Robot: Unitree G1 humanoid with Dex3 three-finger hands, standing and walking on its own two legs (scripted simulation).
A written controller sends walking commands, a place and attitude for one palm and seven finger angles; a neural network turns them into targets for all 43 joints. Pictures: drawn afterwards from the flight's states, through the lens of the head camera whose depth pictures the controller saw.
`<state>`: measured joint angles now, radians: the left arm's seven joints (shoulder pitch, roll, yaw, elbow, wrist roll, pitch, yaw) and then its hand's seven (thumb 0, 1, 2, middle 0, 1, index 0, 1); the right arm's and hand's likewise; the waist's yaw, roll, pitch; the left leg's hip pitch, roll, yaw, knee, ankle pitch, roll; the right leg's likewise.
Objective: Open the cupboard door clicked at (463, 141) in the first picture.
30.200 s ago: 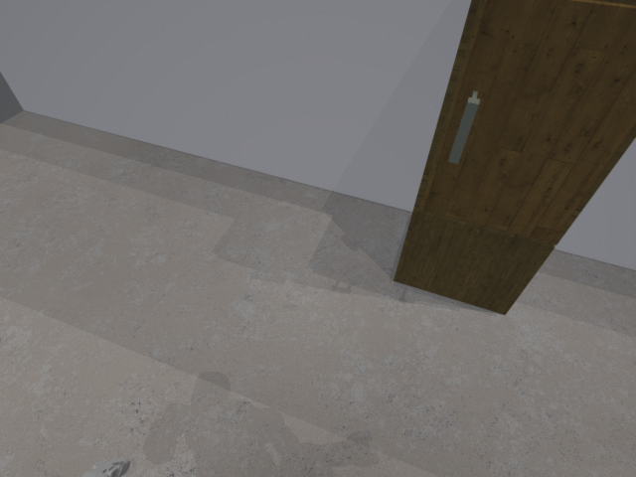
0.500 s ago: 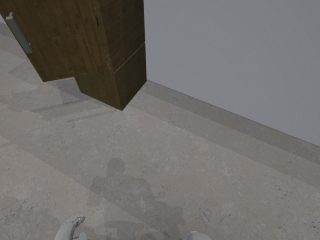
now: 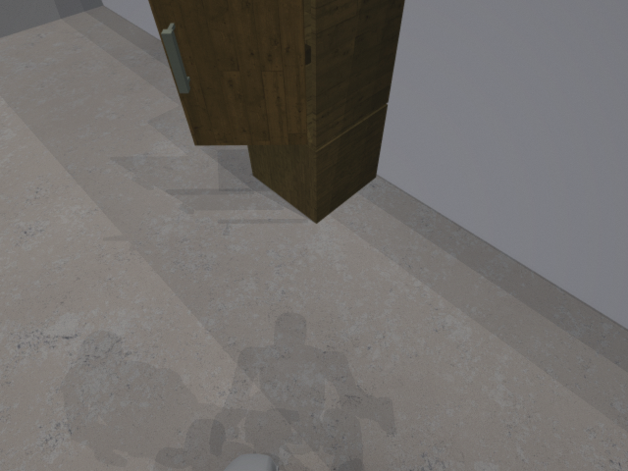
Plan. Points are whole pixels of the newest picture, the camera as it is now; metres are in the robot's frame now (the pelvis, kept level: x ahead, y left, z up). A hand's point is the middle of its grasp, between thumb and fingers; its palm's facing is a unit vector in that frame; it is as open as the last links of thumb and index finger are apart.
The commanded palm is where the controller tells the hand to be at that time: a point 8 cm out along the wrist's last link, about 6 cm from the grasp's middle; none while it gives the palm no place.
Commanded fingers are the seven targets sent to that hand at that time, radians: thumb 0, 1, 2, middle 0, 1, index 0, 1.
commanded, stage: take the last steps up to it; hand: left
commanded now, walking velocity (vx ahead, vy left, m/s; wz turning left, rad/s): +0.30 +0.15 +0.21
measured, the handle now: (178, 58) +1.04 +0.47 -0.04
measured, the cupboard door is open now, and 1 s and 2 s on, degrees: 45 45 45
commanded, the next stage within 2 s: come to a stop and stand still in 1.34 s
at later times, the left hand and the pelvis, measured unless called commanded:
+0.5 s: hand (127, 453) +0.15 +0.30 -0.17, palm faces +0.09 -0.98 -0.18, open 7.4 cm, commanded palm none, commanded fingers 0.00 0.90 0.90 -0.20 -0.30 -0.20 -0.30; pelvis +0.09 +0.11 +0.00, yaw +3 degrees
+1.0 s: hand (178, 335) +0.33 +0.28 -0.17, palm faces +0.08 -0.97 -0.23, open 7.0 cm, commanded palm none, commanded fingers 0.00 0.90 0.90 -0.20 -0.30 -0.20 -0.30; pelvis +0.27 +0.09 +0.00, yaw +2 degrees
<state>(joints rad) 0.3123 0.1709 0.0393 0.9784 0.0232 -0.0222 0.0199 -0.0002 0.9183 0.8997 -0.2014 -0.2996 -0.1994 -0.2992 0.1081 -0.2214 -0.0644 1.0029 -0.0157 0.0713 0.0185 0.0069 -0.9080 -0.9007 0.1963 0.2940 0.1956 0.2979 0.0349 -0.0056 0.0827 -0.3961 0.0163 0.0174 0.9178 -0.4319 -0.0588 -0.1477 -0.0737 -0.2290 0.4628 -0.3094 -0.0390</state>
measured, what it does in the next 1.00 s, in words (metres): walks ahead: left foot, then right foot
